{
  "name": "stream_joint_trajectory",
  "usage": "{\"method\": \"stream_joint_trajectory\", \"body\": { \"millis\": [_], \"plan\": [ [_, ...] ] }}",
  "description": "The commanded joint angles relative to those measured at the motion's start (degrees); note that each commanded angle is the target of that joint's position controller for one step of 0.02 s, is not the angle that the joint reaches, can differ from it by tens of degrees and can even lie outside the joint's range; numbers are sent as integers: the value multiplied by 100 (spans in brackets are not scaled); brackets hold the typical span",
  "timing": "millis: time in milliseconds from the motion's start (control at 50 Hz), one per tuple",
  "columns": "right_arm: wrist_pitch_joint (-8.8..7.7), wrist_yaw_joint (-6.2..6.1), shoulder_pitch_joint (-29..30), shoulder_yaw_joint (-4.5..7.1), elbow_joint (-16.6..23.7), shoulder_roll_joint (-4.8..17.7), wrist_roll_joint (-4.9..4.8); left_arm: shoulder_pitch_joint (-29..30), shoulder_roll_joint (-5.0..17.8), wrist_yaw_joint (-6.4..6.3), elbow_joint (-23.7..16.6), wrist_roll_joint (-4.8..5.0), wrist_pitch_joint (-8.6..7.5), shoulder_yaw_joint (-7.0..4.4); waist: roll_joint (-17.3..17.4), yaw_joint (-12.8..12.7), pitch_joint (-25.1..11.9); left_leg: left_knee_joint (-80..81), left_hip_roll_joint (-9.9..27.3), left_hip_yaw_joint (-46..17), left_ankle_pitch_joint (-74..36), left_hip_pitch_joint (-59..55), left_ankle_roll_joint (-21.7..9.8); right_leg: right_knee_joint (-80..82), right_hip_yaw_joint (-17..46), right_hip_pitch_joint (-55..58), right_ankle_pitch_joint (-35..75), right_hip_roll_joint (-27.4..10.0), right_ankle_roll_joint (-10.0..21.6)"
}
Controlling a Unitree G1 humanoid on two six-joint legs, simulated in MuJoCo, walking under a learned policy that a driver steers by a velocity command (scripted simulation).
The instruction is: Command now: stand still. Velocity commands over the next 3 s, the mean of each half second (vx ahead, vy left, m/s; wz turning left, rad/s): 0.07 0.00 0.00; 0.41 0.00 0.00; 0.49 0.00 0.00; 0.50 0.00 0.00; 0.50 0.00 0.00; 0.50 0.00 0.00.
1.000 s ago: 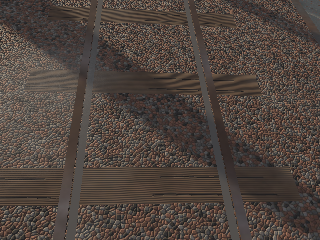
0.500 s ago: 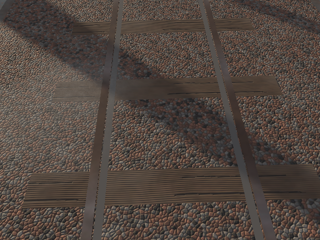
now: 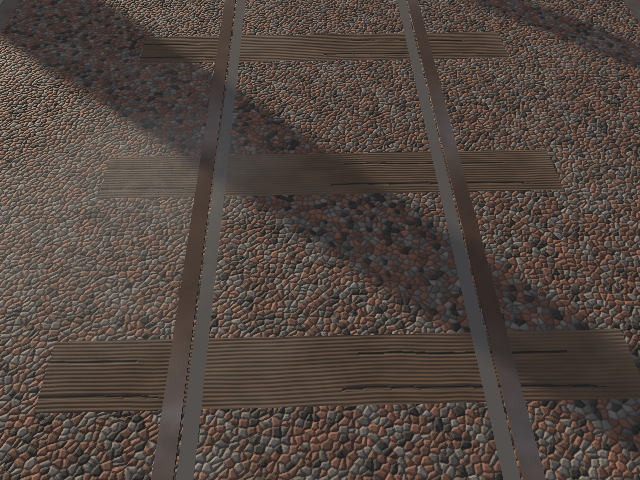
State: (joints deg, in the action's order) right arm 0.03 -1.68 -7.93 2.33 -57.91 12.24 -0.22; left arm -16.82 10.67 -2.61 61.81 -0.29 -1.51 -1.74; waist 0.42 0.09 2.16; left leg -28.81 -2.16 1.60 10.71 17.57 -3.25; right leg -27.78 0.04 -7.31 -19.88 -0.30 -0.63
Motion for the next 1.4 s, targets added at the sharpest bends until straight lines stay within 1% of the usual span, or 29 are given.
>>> {"method": "stream_joint_trajectory", "body": {
  "millis": [20, 300, 360, 420, 480, 520, 540, 560, 580, 620, 660, 700, 740, 800, 840, 880, 900, 920, 940, 960, 980, 1000, 1040, 1100, 1160, 1240, 1320, 1360, 1400],
  "plan": [
    [-49, -18, 56, 107, 186, 593, -4, -431, 528, -20, -86, 1, -18, -90, -54, -4, -110, 411, 503, -621, -582, -860, -260, 540, 142, -848, 596, -181, 134],
    [-33, -27, 138, 104, 2, 560, -13, -561, 469, -40, -101, 0, -6, -91, -36, 3, -82, 381, 502, -608, -586, -847, -253, 501, 120, -829, 612, -156, 136],
    [-22, -32, -105, 168, -126, 674, -91, -633, 508, -61, -124, 59, 6, -120, 2, 43, 58, 469, 391, -603, 2358, -528, -353, 284, 22, -1090, -1245, -26, 382],
    [-206, 12, -314, 213, -111, 761, -147, -577, 397, -45, -305, 115, -166, -96, 343, 83, 458, 926, 947, -1522, 3465, -316, -677, -171, 77, -1669, -1562, -110, 594],
    [-343, 65, -437, 265, -48, 893, -135, -662, 293, 55, -335, 109, -313, -103, 543, -23, 200, 1399, 1491, -2498, 3432, -271, -1006, -567, -103, -1324, -754, -38, 720],
    [-373, 104, 298, 225, 264, 791, -160, -1128, 319, 81, -193, 97, -341, -124, 293, -419, 250, 1125, 1129, -1867, 2869, 697, -742, 185, 148, -239, -775, -194, 987],
    [-425, 136, 848, 161, 500, 560, -198, -1670, 533, 55, -16, 125, -375, -188, -264, -691, 367, 255, 522, -864, 2200, 1567, -362, 858, 841, 490, -1175, -592, 1203],
    [-562, 182, 1210, 89, 712, 293, -225, -2218, 1019, 45, 171, 191, -417, -328, -1348, -801, 457, -1367, -89, 208, 1195, 2620, 6, 1669, 2233, 1379, -1132, -1449, 1491],
    [-672, 204, 1292, 135, 760, 563, -186, -2100, 1103, 65, 110, 133, -443, -353, -1413, -748, 740, -2075, 79, 164, 1728, 3560, 6, 1603, 2894, 1809, 221, -2055, 1596],
    [-742, 291, 1055, 147, 651, 559, -188, -2120, 830, 100, 39, 44, -479, -292, -708, -552, 509, -3281, 451, -174, 1738, 4507, -47, 1276, 2622, 2591, 1719, -2131, 1510],
    [-721, 368, 1097, 106, 687, 436, -203, -1939, 709, 143, -52, 62, -409, -230, -531, -439, 465, -3484, 707, -134, 1316, 4665, -70, 1461, 1979, 2544, 2148, -1981, 1317],
    [-695, 433, 1358, 28, 845, 284, -186, -1490, 554, 125, -254, 58, -333, -154, -508, -314, 607, -2642, 741, 55, 555, 3778, 12, 1873, 1247, 1517, 1992, -1525, 1104],
    [-657, 505, 1671, -77, 988, 84, -120, -1186, 732, 97, -440, 44, -343, -173, -656, -320, 655, -1431, 467, 349, -595, 2024, 83, 2225, 525, 108, 1758, -1021, 944],
    [-571, 476, 1717, -3, 1128, 441, -169, -1432, 1088, 106, -379, 114, -417, -283, -855, -215, 668, -793, 246, 408, -804, 1108, -38, 2318, 433, 136, 2304, -1212, 941],
    [-563, 432, 1349, 130, 1118, 749, -174, -1419, 1149, 122, -359, 129, -399, -312, -992, 82, 318, -499, 58, 459, -627, 620, -238, 1499, 292, 759, 4341, -1347, 763],
    [-515, 370, -195, 377, 681, 1145, -220, -1315, 1154, 122, -423, 68, -323, -303, -1054, 849, -670, -452, -100, 506, -625, -1412, -507, -452, -4, 389, 5706, -1117, 494],
    [-477, 303, -1194, 498, 478, 1534, -166, -1240, 988, 134, -585, -34, -319, -231, -447, 1203, -1356, -536, 984, -810, -184, -3153, -818, -2294, -95, -1042, 3988, -824, 312],
    [-476, 349, -1697, 516, 305, 1926, -20, -2013, -93, 197, -651, 63, -440, 35, 1517, 645, -2635, 636, 2598, -4074, 1373, -4516, -1814, -4474, 273, -2605, -861, 299, 40],
    [-505, 369, -1471, 374, 282, 1407, -50, -1419, 461, 216, -678, 246, -598, -99, 1209, 816, -2207, 1473, 2407, -4721, 1813, -4016, -1613, -5256, 923, -3166, -1076, 157, 185],
    [-551, 361, -867, 291, 358, 1129, -80, -737, 812, 216, -926, 391, -661, -205, 936, 666, -1138, 1482, 2272, -3726, 1511, -3118, -1340, -5419, 660, -3681, -686, -163, 313],
    [-604, 371, -326, 226, 491, 955, -63, -406, 873, 166, -1007, 342, -678, -209, 252, 451, -727, 1561, 2086, -2951, 858, -2105, -1180, -5155, 547, -3402, -103, -507, 395],
    [-642, 395, -12, 185, 515, 807, 17, -316, 881, 116, -1005, 233, -630, -278, 85, 227, -465, 1667, 1857, -2337, 350, -1267, -1066, -4857, 463, -3050, 225, -710, 417],
    [-670, 406, 109, 133, 430, 645, 82, -636, 628, 98, -972, 189, -447, -295, 364, -142, -349, 2014, 1566, -1714, 312, -474, -1020, -4457, 511, -2467, 438, -923, 459],
    [-704, 311, -137, 146, 282, 810, 34, -244, 642, 77, -1173, 141, -324, -321, 329, -221, 54, 2414, 1510, -1264, 177, -90, -1126, -3746, 397, -2807, 763, -1030, 312],
    [-672, 184, -490, 179, 223, 981, 28, 510, 705, 118, -1431, 53, -348, -325, 155, -60, 176, 2480, 1479, -1003, -235, -410, -1107, -2691, 331, -3388, 1753, -1050, 123],
    [-621, 125, -935, 189, 197, 1093, -47, 1424, 569, 243, -1657, 101, -414, -230, 140, 257, 215, 2415, 1262, -475, -612, -651, -869, -1147, -37, -3003, 2674, -715, 66],
    [-513, 122, -1437, 222, 54, 1171, -103, 2036, 617, 403, -1910, 159, -449, -175, 170, 469, 329, 2023, 1560, -501, -638, -1541, -811, -439, -41, -3125, 2357, -566, 149],
    [-440, 117, -1499, 256, 32, 1227, -108, 2053, 739, 469, -2002, 169, -476, -193, 261, 383, 291, 1737, 1752, -576, -936, -1948, -730, -223, -51, -3020, 1880, -481, 300],
    [-374, 115, -1311, 281, 90, 1308, -97, 1438, 1004, 485, -1903, 166, -504, -305, 443, -46, -95, 942, 1697, -444, -2522, -2105, -573, -62, -274, -2068, 1498, -194, 508]
  ]
}}
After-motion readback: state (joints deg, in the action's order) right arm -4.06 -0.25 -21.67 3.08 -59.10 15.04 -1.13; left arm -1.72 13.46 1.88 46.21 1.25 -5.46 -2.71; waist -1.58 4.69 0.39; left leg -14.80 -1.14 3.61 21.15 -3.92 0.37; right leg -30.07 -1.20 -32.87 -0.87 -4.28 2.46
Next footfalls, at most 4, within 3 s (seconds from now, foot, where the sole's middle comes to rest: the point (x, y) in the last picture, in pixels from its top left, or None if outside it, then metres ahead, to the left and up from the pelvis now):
0.90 left None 0.36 0.13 -0.77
1.44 right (393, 401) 0.67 -0.13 -0.77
1.98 left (291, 285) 0.99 0.10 -0.77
2.52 right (378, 197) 1.31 -0.14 -0.77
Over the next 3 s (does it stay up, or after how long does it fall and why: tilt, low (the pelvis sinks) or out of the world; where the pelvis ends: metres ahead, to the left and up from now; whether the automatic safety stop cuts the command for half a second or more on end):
stays up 1.38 -0.03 0.00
